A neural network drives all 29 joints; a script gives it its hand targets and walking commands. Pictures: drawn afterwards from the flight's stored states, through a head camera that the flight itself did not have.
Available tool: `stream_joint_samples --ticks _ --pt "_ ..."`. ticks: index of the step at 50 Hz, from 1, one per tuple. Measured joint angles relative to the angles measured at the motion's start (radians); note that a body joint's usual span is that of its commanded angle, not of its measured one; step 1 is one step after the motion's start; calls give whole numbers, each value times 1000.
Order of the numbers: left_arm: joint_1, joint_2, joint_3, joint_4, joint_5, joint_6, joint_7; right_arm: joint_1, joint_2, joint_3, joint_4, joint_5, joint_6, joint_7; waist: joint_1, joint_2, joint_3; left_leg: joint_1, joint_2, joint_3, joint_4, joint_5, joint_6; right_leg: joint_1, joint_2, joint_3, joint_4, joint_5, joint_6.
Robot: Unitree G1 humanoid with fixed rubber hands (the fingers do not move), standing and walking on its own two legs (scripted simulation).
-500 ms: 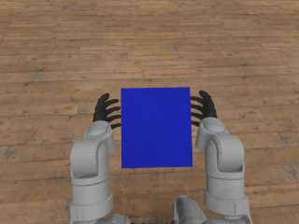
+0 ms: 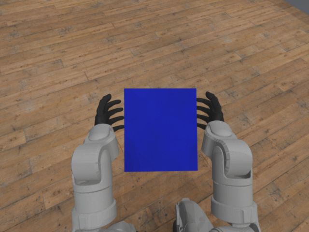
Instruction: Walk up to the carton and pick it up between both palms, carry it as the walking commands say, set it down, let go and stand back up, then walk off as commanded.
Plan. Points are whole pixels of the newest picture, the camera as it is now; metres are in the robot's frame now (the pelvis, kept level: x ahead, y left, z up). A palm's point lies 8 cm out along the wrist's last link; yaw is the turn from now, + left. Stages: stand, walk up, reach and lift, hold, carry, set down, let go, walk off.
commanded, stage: carry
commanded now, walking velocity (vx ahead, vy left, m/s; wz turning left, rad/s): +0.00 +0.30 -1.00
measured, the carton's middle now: (158, 128) +0.37 +0.01 +0.00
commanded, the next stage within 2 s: none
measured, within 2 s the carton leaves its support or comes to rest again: neither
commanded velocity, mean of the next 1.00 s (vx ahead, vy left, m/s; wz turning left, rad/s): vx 0.00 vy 0.30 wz -1.00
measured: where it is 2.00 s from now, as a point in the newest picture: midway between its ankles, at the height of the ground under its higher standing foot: outside the picture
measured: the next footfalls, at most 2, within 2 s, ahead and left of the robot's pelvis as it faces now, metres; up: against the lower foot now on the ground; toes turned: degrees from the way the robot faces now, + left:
right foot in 0.18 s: +0.02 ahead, -0.15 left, +0.00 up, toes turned -5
left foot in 0.42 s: -0.01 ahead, +0.10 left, +0.00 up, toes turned -7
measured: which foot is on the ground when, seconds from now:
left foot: down 0.00-0.18, up 0.20-0.40, down 0.42-0.82, up 0.84-1.00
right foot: up 0.00-0.16, down 0.18-0.46, up 0.48-0.78, down 0.80-1.00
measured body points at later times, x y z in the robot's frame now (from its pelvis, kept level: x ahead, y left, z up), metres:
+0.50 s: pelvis -0.06 +0.04 +0.00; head +0.01 +0.02 +0.44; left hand +0.30 +0.04 +0.07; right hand +0.21 -0.19 +0.08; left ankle -0.05 +0.11 -0.71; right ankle -0.04 -0.14 -0.70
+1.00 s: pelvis -0.09 +0.06 +0.00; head -0.06 +0.00 +0.45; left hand +0.23 -0.10 +0.08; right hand +0.05 -0.27 +0.08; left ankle -0.04 +0.17 -0.65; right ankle -0.13 -0.05 -0.71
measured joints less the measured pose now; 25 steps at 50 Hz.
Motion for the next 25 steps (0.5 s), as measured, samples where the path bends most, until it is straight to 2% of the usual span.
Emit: stream_joint_samples --ticks 4,7,9,11,14,16,18,21,23,25 --pt "-10 -4 0 10 0 3 0 0 0 -7 -14 1 18 -5 0 -4 -1 27 26 72 1 -1 -1 34 -39 -15 -21 45 -8" --pt "-11 -4 0 39 0 12 0 1 0 -16 -14 1 50 -6 1 -4 -2 27 46 89 49 -8 -9 145 -35 -15 -114 66 -40" --pt "-9 -3 0 47 0 20 0 0 0 -16 -14 0 65 -6 2 -8 -12 5 63 90 141 -31 -19 260 -34 -6 -239 72 -61" --pt "-2 -1 0 63 0 19 -1 1 -1 -17 -11 1 72 -4 3 31 -11 -32 69 21 238 -105 -66 251 -4 3 -226 34 -44" --pt "11 3 0 94 0 28 -1 1 -1 -18 11 1 91 -3 2 55 -11 -70 7 -103 332 -157 -132 221 35 60 -250 96 -35" --pt "6 1 0 115 0 28 -2 1 -1 -27 16 0 92 -3 2 54 -11 -71 -25 -155 319 -157 -156 206 57 102 -296 145 -27" --pt "-4 -2 0 115 0 24 -4 1 -2 -32 15 0 75 -4 1 46 -15 -66 -56 -189 241 -158 -163 179 70 142 -346 194 -15" --pt "-18 -7 0 102 0 6 -4 1 -2 -35 15 0 33 -8 -1 27 -16 -19 -76 -195 47 -134 -156 138 84 195 -395 253 7" --pt "-19 -7 0 99 0 -3 -4 4 -1 -35 16 1 22 -7 0 2 1 -7 -87 -168 3 -12 -91 136 77 212 -399 242 4" --pt "7 2 0 76 0 -6 -4 3 -2 -12 16 1 27 -3 2 7 3 7 -67 -134 1 -11 -36 94 80 168 -274 54 2"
